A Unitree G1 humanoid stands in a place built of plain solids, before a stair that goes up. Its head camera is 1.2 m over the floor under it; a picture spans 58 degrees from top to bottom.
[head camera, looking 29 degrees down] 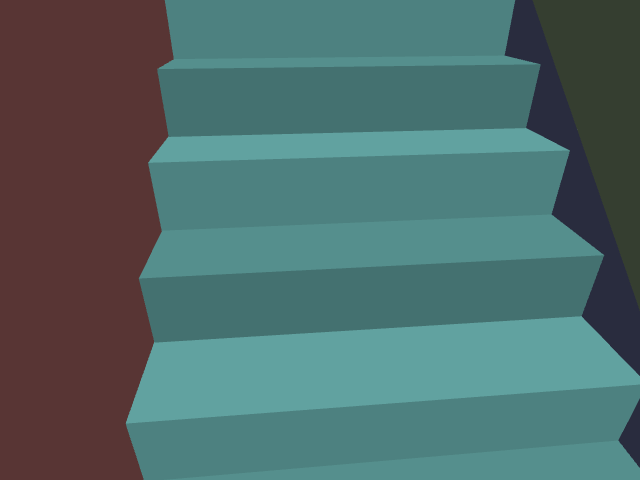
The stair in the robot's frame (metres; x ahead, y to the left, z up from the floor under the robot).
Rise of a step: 0.20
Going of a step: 0.25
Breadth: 1.19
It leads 5 degrees to the left of straight ahead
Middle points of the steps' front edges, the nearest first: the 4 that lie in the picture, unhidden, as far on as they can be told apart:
0.67 -0.18 0.41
0.92 -0.16 0.61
1.17 -0.13 0.82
1.42 -0.11 1.02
